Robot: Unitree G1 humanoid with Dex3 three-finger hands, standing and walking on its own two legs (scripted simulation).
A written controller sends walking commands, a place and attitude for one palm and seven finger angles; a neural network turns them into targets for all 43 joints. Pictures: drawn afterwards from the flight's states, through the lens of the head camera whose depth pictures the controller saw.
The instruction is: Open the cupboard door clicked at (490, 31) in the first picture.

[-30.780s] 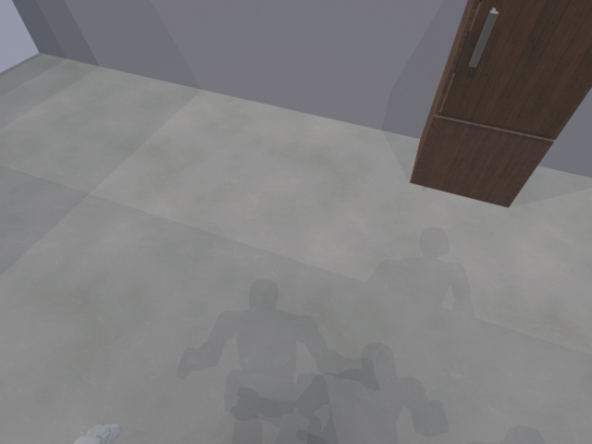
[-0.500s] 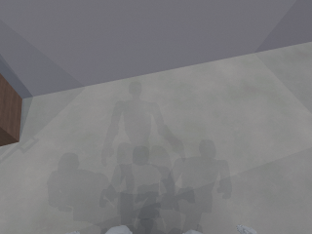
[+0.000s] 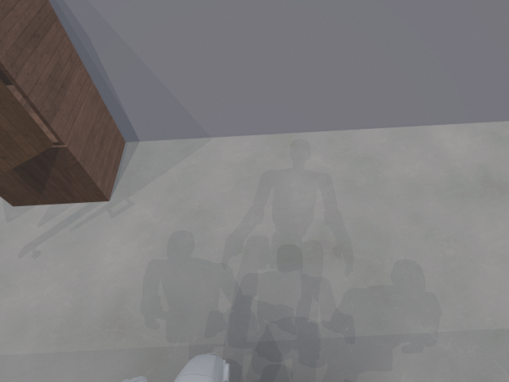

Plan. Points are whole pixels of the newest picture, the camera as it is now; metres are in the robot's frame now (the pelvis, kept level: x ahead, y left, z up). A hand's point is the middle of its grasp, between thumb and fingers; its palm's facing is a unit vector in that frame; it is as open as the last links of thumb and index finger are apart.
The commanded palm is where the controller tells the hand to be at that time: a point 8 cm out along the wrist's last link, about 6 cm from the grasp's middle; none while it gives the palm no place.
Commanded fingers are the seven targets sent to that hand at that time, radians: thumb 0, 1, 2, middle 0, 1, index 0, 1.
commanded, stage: turn to face it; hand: left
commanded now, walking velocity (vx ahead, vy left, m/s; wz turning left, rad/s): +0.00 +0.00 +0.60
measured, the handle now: out of the picture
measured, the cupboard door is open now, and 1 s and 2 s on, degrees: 43 43 43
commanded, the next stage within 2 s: take the last steps up to it in 1.10 s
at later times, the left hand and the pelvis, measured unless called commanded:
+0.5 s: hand out of the picture +0.06 +0.24 -0.16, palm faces +0.29 -0.92 -0.27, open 7.4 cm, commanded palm none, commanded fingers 0.00 0.90 0.90 -0.20 -0.30 -0.20 -0.30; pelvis +0.02 +0.00 +0.00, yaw +17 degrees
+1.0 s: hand out of the picture -0.05 +0.16 -0.19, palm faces +0.60 -0.77 -0.24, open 7.3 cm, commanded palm none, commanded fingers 0.00 0.90 0.90 -0.20 -0.30 -0.20 -0.30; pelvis +0.04 -0.02 -0.02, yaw +35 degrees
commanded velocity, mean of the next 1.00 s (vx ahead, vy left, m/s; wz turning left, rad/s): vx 0.00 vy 0.00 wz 0.52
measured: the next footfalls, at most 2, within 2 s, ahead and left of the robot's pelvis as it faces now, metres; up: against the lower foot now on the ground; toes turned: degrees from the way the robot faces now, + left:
left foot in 0.18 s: +0.02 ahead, +0.13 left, +0.00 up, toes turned +13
right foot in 0.58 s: +0.09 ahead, -0.12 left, +0.00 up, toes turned +17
